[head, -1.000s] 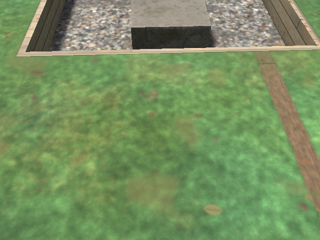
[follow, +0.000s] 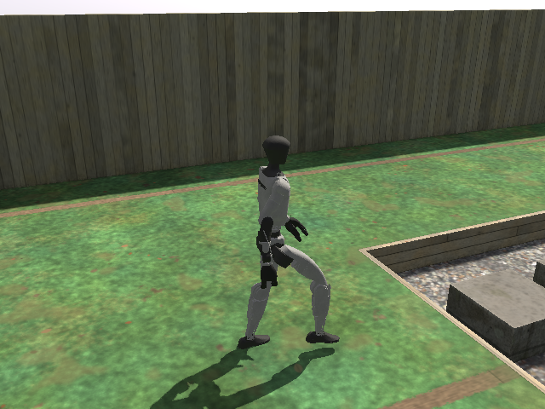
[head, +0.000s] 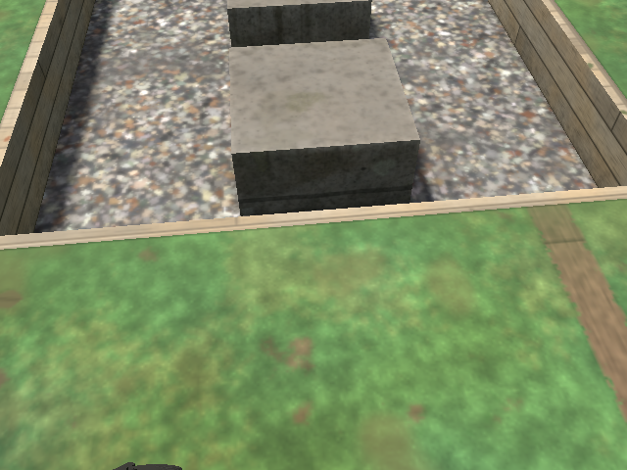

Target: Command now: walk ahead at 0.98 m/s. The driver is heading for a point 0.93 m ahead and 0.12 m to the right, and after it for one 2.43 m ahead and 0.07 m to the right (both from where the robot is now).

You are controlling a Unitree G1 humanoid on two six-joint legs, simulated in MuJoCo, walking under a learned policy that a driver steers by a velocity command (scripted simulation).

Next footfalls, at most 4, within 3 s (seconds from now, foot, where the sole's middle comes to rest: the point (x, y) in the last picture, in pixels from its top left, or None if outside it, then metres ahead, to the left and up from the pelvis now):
0.14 right None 0.36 -0.08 -0.77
0.60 left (265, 338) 0.81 0.10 -0.77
1.02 right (312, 237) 1.12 -0.04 -0.77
1.84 left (291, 132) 1.57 0.00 -0.77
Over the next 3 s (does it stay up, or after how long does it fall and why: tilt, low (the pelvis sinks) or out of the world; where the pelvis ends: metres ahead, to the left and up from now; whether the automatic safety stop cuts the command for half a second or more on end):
stays up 1.84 -0.13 -0.01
